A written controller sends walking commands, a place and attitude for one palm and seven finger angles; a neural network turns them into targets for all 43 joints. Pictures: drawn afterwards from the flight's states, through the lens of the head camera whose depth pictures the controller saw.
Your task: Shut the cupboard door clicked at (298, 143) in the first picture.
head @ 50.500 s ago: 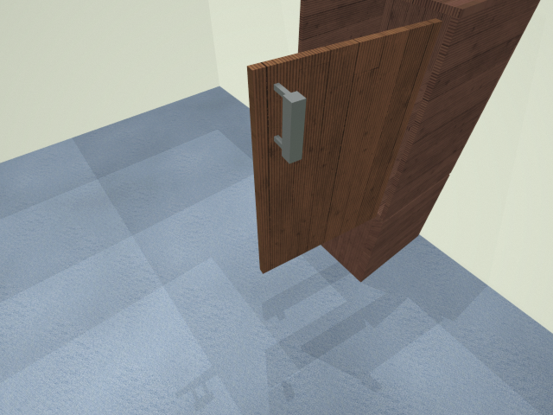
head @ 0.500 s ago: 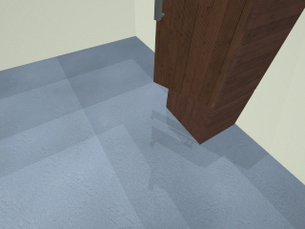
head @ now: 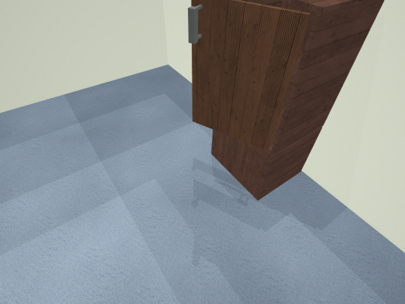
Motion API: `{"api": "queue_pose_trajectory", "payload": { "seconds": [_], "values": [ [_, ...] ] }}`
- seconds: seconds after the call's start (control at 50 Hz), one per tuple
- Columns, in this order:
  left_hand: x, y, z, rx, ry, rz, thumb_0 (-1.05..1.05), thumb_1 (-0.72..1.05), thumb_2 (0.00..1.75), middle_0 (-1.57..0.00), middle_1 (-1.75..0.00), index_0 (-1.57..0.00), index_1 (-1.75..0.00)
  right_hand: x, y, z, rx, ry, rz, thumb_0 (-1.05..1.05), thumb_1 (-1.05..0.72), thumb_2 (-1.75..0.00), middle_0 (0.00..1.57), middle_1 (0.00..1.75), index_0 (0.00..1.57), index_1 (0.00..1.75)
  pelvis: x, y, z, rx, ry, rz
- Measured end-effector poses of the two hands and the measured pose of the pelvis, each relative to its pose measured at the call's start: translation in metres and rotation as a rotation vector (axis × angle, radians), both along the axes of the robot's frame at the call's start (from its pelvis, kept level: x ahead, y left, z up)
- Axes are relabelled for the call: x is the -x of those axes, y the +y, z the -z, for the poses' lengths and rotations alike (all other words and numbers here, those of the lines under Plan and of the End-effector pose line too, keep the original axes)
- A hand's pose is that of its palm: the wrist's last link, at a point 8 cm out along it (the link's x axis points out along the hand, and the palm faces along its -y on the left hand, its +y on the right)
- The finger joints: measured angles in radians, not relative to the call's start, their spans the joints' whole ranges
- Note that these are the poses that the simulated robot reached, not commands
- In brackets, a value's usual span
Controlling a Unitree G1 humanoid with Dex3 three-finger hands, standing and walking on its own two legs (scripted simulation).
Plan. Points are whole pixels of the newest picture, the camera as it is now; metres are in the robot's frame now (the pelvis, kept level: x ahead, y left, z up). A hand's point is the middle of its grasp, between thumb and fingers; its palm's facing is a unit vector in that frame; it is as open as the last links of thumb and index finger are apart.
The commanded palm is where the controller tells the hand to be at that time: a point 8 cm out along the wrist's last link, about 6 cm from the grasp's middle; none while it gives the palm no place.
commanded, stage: let the arm hang, fingers relaxed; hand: left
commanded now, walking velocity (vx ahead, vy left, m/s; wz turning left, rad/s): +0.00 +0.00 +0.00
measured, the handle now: (196, 23) +1.01 +0.06 +0.15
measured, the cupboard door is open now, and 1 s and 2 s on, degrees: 24 24 24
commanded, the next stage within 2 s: look to check the result in 0.08 s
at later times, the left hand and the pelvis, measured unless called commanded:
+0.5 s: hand out of the picture -0.03 +0.15 -0.17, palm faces +0.05 -0.98 -0.19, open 7.4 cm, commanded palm none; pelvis +0.02 -0.01 +0.00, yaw +0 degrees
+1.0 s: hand out of the picture +0.02 +0.16 -0.19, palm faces +0.16 -0.97 -0.19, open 7.4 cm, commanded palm none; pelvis +0.04 -0.02 -0.01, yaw +7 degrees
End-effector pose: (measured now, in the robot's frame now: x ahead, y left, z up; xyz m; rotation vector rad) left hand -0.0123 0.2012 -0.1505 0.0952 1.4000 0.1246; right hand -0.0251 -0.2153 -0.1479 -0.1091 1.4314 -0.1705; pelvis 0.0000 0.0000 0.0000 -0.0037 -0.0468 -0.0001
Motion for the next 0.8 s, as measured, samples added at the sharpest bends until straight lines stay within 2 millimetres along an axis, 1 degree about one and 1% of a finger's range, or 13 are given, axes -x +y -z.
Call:
{"api": "queue_pose_trajectory", "payload": {
  "seconds": [0.12,0.22,0.34,0.44,0.56,0.8],
  "values": [
    [0.003,-0.002,0.000,-0.003,0.026,-0.007,0.00,0.91,0.90,-0.20,-0.30,-0.20,-0.29,0.008,0.004,0.000,-0.013,0.032,0.011,0.00,-0.91,-0.90,0.19,0.29,0.20,0.30,-0.004,-0.003,0.000,0.001,0.003,-0.001],
    [0.011,0.001,-0.002,-0.019,0.061,-0.019,0.00,0.91,0.90,-0.20,-0.30,-0.20,-0.29,0.007,0.007,0.002,-0.026,0.050,0.011,0.00,-0.91,-0.90,0.19,0.29,0.20,0.30,-0.008,-0.004,0.000,0.002,0.006,-0.002],
    [0.020,0.004,-0.006,-0.037,0.103,-0.032,0.00,0.91,0.90,-0.20,-0.30,-0.20,-0.29,-0.002,0.007,0.003,-0.033,0.049,0.004,0.00,-0.91,-0.90,0.20,0.29,0.20,0.30,-0.012,-0.006,0.000,-0.001,0.011,-0.002],
    [0.021,0.003,-0.007,-0.043,0.115,-0.038,0.00,0.91,0.90,-0.20,-0.30,-0.20,-0.29,-0.016,0.003,0.004,-0.029,0.031,-0.006,0.00,-0.91,-0.90,0.20,0.29,0.20,0.30,-0.017,-0.007,0.000,-0.004,0.013,-0.002],
    [0.014,-0.002,-0.007,-0.039,0.107,-0.040,0.00,0.91,0.90,-0.20,-0.30,-0.20,-0.29,-0.033,-0.007,0.003,-0.012,0.004,-0.020,0.01,-0.91,-0.90,0.20,0.29,0.20,0.30,-0.022,-0.011,-0.001,-0.006,0.014,-0.003],
    [-0.014,-0.010,-0.004,-0.034,0.059,-0.028,0.00,0.91,0.90,-0.20,-0.30,-0.20,-0.29,-0.058,-0.025,0.000,0.014,-0.029,-0.036,0.00,-0.91,-0.90,0.19,0.29,0.20,0.30,-0.032,-0.019,-0.001,-0.009,0.019,-0.008]
  ]
}}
